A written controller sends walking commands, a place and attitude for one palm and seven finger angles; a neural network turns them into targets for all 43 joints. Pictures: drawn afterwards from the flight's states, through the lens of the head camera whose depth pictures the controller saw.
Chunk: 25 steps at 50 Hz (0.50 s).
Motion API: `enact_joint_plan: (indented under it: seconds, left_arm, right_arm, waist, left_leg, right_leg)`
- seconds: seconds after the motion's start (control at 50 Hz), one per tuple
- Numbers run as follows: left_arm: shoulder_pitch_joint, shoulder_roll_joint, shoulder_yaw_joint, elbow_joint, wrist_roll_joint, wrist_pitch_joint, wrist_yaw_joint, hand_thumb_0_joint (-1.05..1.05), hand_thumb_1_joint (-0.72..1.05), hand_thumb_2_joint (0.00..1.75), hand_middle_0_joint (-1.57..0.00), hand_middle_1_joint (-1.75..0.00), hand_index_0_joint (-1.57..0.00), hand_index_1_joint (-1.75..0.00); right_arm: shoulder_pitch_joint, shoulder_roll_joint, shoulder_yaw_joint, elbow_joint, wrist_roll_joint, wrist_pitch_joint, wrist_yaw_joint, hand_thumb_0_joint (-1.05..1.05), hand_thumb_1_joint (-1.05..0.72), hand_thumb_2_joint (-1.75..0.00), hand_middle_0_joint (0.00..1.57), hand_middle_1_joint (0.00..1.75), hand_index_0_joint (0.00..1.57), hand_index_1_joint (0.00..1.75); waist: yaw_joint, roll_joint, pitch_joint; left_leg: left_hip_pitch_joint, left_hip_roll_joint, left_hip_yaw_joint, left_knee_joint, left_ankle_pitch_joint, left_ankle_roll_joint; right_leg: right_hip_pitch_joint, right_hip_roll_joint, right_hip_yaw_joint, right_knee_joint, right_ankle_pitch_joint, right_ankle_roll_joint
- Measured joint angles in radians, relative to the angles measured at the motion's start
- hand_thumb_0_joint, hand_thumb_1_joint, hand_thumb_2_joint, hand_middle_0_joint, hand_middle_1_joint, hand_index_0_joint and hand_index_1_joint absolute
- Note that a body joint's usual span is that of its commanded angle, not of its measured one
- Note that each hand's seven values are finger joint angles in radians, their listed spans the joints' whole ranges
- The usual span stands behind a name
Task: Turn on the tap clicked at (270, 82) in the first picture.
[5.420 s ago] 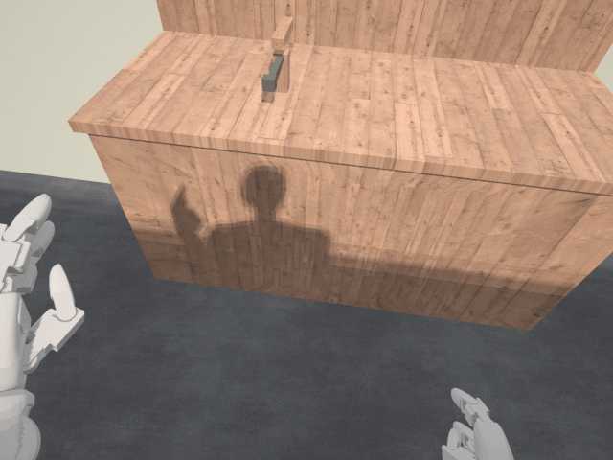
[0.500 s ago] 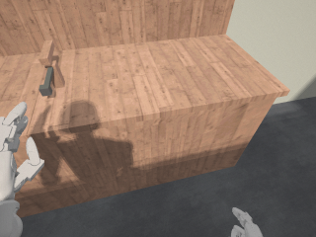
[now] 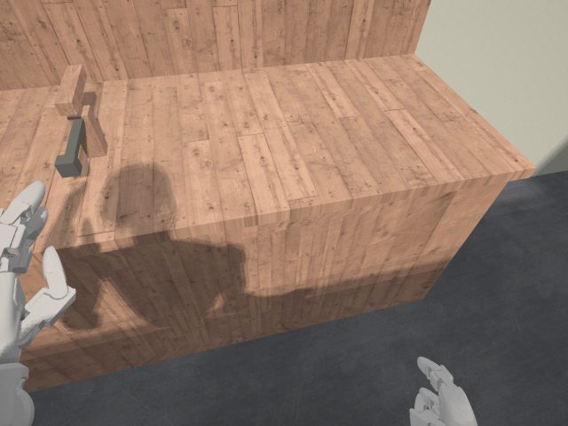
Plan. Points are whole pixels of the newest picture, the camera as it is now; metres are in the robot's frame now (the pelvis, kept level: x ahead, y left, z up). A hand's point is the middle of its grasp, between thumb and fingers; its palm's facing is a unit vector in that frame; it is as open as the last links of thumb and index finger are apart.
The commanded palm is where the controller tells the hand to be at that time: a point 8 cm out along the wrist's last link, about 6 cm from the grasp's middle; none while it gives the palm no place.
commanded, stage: look again from close up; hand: left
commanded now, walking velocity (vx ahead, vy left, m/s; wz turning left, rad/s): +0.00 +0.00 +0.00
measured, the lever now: (68, 165) +0.47 +0.39 +0.08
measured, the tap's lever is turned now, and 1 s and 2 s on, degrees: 0 0 0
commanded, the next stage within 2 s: shuffle to correct the standing spot in 0.38 s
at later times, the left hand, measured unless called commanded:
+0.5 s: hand (31, 296) +0.21 +0.28 +0.15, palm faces +0.36 -0.85 -0.39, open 7.4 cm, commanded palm +0.15 +0.30 +0.18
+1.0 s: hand (64, 242) +0.27 +0.26 +0.17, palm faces +0.34 -0.88 -0.33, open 7.4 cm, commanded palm +0.20 +0.31 +0.18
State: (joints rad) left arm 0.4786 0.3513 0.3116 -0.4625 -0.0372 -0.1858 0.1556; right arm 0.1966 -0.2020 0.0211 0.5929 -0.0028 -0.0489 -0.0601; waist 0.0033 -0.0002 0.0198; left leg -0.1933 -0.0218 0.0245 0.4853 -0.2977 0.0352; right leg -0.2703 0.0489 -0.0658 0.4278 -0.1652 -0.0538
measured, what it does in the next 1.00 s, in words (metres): stands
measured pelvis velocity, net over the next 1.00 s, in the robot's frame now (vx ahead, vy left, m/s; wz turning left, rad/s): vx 0.03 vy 0.03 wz -0.03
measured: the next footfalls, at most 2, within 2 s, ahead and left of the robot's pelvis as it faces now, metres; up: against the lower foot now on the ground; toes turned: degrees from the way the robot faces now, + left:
right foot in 1.40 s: +0.20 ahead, +0.02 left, +0.00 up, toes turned -3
left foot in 1.68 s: +0.20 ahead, +0.27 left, +0.00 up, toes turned +1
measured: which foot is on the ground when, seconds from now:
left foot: down 0.00-1.00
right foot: down 0.00-1.00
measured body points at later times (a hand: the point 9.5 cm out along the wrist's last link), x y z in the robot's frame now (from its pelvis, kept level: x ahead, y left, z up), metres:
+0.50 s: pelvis -0.01 +0.02 +0.00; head +0.01 +0.05 +0.45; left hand +0.18 +0.32 +0.17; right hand +0.15 -0.20 -0.08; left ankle -0.03 +0.09 -0.74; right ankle +0.04 -0.08 -0.74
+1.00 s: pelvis +0.03 +0.03 -0.02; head +0.05 +0.06 +0.43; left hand +0.24 +0.31 +0.18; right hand +0.20 -0.20 -0.08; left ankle -0.02 +0.09 -0.73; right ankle +0.04 -0.08 -0.74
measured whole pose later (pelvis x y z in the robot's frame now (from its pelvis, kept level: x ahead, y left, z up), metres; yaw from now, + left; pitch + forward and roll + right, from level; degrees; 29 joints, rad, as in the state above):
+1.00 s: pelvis +0.03 +0.03 -0.02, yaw -1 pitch -1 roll -2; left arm 0.38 0.37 0.36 -0.50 -0.05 -0.24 0.10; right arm 0.22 -0.21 0.01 0.56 -0.01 -0.10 -0.01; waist 0.00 -0.03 0.06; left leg -0.22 -0.04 0.06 0.71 -0.42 0.04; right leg -0.28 0.03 -0.03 0.62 -0.32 -0.02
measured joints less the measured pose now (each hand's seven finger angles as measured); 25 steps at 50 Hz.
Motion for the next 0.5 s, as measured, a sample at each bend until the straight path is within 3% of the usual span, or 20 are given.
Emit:
enact_joint_plan:
  seconds: [0.1, 0.12, 0.14, 0.18, 0.22, 0.26, 0.34, 0.4, 0.5]
  left_arm:
    - [-0.005, -0.003, -0.001, -0.005, 0.0, 0.002, 0.001, 0.02, 0.89, 0.9, -0.21, -0.31, -0.21, -0.3]
    - [-0.062, 0.031, 0.013, 0.007, 0.043, 0.008, -0.023, 0.02, 0.89, 0.9, -0.21, -0.31, -0.21, -0.3]
    - [-0.152, 0.081, 0.038, 0.055, 0.057, -0.018, -0.047, 0.02, 0.89, 0.9, -0.21, -0.31, -0.21, -0.3]
    - [-0.282, 0.135, 0.101, 0.144, 0.033, -0.057, -0.055, 0.02, 0.88, 0.9, -0.21, -0.31, -0.22, -0.3]
    - [-0.316, 0.121, 0.142, 0.183, -0.002, -0.068, -0.043, 0.02, 0.89, 0.9, -0.21, -0.31, -0.22, -0.3]
    - [-0.267, 0.07, 0.132, 0.159, -0.021, -0.067, -0.034, 0.02, 0.89, 0.9, -0.2, -0.3, -0.21, -0.3]
    - [-0.085, -0.011, 0.01, 0.06, -0.013, -0.071, -0.056, 0.02, 0.9, 0.9, -0.2, -0.3, -0.2, -0.3]
    - [-0.006, 0.002, -0.029, 0.036, -0.003, -0.07, -0.08, 0.02, 0.89, 0.9, -0.2, -0.3, -0.21, -0.3]
    - [-0.056, 0.051, 0.046, 0.063, -0.011, -0.06, -0.071, 0.02, 0.88, 0.9, -0.21, -0.31, -0.22, -0.3]
  right_arm:
    - [-0.004, 0.002, 0.002, -0.003, 0.0, 0.002, 0.0, 0.02, -0.9, -0.9, 0.2, 0.3, 0.2, 0.3]
    - [0.012, 0.004, -0.01, -0.011, -0.005, -0.018, 0.001, 0.02, -0.9, -0.9, 0.2, 0.3, 0.2, 0.3]
    - [0.024, 0.008, -0.016, -0.008, -0.005, -0.041, 0.003, 0.01, -0.9, -0.9, 0.2, 0.3, 0.2, 0.3]
    - [0.017, 0.014, -0.008, 0.009, 0.0, -0.059, 0.02, 0.01, -0.9, -0.9, 0.2, 0.3, 0.2, 0.3]
    - [0.009, 0.013, -0.003, 0.008, 0.007, -0.072, 0.042, 0.02, -0.9, -0.9, 0.2, 0.3, 0.2, 0.3]
    - [0.016, 0.0, -0.007, -0.007, 0.01, -0.085, 0.063, 0.02, -0.9, -0.9, 0.2, 0.3, 0.2, 0.3]
    - [0.036, -0.013, -0.019, -0.017, 0.015, -0.096, 0.073, 0.02, -0.9, -0.9, 0.21, 0.3, 0.2, 0.3]
    - [0.05, 0.002, -0.016, -0.008, 0.012, -0.088, 0.058, 0.02, -0.9, -0.9, 0.2, 0.3, 0.2, 0.3]
    - [0.066, 0.018, 0.0, -0.005, 0.008, -0.09, 0.037, 0.02, -0.9, -0.9, 0.2, 0.3, 0.2, 0.3]
  waist:
    - [0.004, 0.0, 0.001]
    - [0.024, 0.001, 0.011]
    - [0.043, -0.005, 0.018]
    - [0.056, -0.019, 0.037]
    - [0.048, -0.024, 0.049]
    - [0.03, -0.011, 0.048]
    - [-0.001, 0.011, 0.037]
    - [-0.004, -0.007, 0.031]
    - [0.022, -0.046, 0.037]
  left_leg:
    - [0.0, -0.001, 0.0, 0.004, -0.003, 0.001]
    - [-0.01, 0.003, -0.005, 0.018, -0.006, 0.001]
    - [-0.029, 0.005, -0.014, 0.036, -0.009, 0.002]
    - [-0.041, 0.008, -0.016, 0.044, -0.004, 0.001]
    - [-0.026, 0.002, -0.001, 0.018, 0.009, 0.004]
    - [-0.011, -0.008, 0.015, -0.002, 0.018, 0.012]
    - [0.013, -0.029, 0.032, -0.021, 0.018, 0.032]
    - [0.026, -0.036, 0.029, -0.027, 0.017, 0.036]
    - [0.037, -0.039, 0.012, -0.026, 0.017, 0.036]
  right_leg:
    - [0.0, -0.001, 0.0, 0.005, -0.004, 0.001]
    - [-0.002, 0.002, -0.006, 0.006, -0.003, 0.008]
    - [-0.012, 0.003, -0.015, 0.01, -0.002, 0.006]
    - [-0.017, 0.006, -0.019, 0.002, 0.01, -0.009]
    - [-0.014, 0.001, -0.003, -0.006, 0.022, -0.006]
    - [-0.013, -0.007, 0.014, -0.005, 0.025, 0.007]
    - [-0.009, -0.026, 0.033, 0.016, 0.008, 0.028]
    - [0.0, -0.034, 0.032, 0.022, -0.002, 0.032]
    - [0.02, -0.038, 0.015, 0.016, -0.004, 0.031]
